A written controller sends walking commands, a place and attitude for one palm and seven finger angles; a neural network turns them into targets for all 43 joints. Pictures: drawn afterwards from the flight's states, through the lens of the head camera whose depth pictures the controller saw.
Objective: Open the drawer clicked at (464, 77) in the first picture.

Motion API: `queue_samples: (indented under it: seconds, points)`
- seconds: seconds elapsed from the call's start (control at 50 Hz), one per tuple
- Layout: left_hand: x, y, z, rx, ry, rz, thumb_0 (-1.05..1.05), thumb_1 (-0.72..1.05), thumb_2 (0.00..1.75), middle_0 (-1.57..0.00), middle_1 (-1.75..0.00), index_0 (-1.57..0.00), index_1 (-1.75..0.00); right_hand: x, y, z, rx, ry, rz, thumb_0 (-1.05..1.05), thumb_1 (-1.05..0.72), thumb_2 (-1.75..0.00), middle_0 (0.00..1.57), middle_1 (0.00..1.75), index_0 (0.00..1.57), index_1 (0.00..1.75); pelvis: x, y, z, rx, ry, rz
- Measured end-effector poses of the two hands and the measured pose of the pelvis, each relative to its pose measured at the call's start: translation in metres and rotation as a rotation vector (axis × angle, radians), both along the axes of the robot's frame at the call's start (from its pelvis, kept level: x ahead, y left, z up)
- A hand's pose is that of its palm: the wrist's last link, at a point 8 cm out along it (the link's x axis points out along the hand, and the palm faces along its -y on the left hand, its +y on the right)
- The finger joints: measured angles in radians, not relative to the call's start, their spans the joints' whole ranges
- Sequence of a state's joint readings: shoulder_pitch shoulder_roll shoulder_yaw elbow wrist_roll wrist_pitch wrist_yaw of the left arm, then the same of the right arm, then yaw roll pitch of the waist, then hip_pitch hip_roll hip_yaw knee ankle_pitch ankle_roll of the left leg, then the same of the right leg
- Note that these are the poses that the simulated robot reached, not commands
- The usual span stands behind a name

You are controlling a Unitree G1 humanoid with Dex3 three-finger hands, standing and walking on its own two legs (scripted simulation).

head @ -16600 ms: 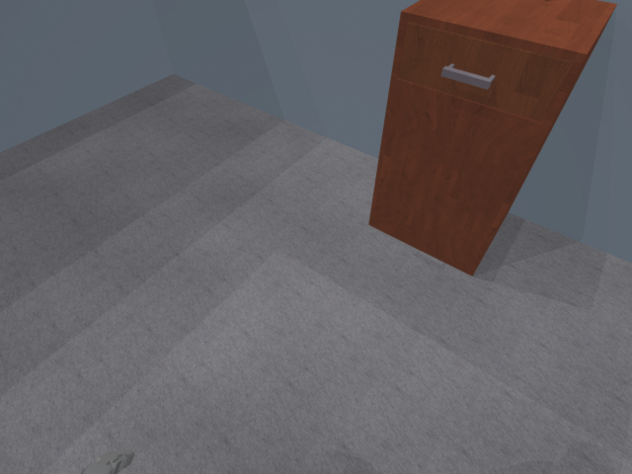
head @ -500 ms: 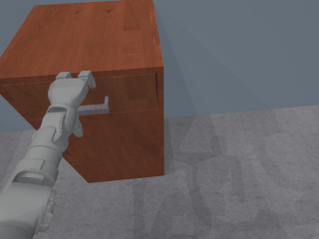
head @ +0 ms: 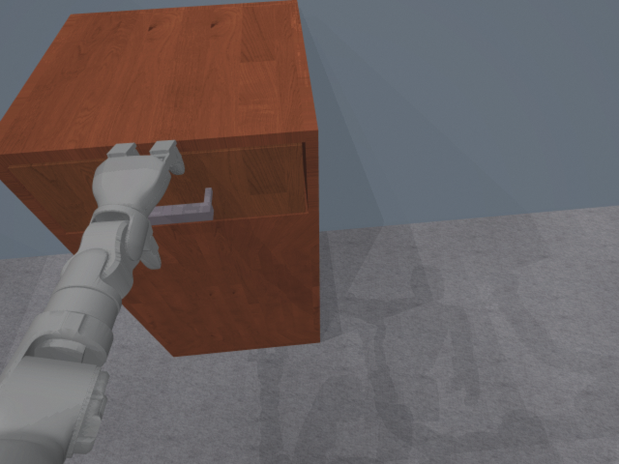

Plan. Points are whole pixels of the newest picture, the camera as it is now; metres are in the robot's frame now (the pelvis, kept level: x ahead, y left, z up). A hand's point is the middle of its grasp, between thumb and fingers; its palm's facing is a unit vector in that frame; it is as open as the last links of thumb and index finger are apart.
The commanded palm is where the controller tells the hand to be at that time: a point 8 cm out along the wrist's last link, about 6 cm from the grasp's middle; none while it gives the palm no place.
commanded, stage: move the hooked fingers above the handle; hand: left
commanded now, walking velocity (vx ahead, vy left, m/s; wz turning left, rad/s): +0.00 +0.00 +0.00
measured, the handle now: (171, 205) +0.50 +0.24 +0.01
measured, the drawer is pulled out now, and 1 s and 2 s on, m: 0.00 0.00 0.00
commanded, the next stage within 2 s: lift the fingers back up to retry in 1.16 s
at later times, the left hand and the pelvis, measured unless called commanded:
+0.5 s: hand (136, 207) +0.44 +0.25 +0.07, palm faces +0.01 +0.00 -1.00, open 13.8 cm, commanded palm +0.42 +0.25 +0.13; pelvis +0.00 +0.00 +0.00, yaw +0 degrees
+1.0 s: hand (125, 209) +0.44 +0.27 +0.08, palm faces -0.03 +0.02 -1.00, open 13.8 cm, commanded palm +0.41 +0.25 +0.13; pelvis +0.00 +0.00 +0.00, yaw -1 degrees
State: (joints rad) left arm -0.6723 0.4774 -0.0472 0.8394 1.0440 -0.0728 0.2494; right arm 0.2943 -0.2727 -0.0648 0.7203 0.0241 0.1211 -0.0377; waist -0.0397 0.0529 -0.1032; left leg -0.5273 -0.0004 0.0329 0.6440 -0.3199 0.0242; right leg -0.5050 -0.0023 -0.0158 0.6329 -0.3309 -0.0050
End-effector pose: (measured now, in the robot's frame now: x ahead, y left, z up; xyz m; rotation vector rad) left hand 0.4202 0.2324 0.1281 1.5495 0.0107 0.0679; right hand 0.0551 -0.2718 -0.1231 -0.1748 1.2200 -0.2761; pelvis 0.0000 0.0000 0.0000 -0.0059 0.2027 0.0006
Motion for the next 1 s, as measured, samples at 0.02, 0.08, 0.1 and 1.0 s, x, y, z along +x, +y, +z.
queue_samples:
  seconds: [0.02,0.08,0.1,1.0]
  points:
    - [0.002,0.002,0.000,0.007,0.005,0.023,0.00,-0.49,0.30,-0.32,-1.20,-0.32,-1.20,0.001,0.001,0.000,0.004,-0.005,-0.001,0.01,-0.90,-0.89,0.20,0.30,0.20,0.30,0.000,0.000,0.000,0.001,0.002,-0.002]
    - [0.004,0.009,-0.001,0.026,0.036,0.080,0.00,-0.49,0.30,-0.32,-1.20,-0.32,-1.20,0.003,0.003,-0.001,0.017,-0.020,-0.004,0.01,-0.90,-0.89,0.20,0.30,0.20,0.30,-0.001,0.000,0.001,0.002,0.004,-0.007]
    - [0.004,0.010,-0.001,0.028,0.048,0.091,0.00,-0.49,0.30,-0.32,-1.20,-0.32,-1.20,0.004,0.004,-0.001,0.021,-0.023,-0.005,0.01,-0.90,-0.89,0.20,0.30,0.20,0.30,-0.001,0.000,0.001,0.002,0.004,-0.009]
    - [-0.002,0.027,0.003,0.043,0.069,0.164,0.00,-0.49,0.30,-0.32,-1.20,-0.32,-1.21,0.017,0.014,-0.003,0.049,-0.041,0.007,0.01,-0.90,-0.89,0.20,0.30,0.20,0.30,0.004,-0.001,0.003,0.004,-0.004,-0.015]
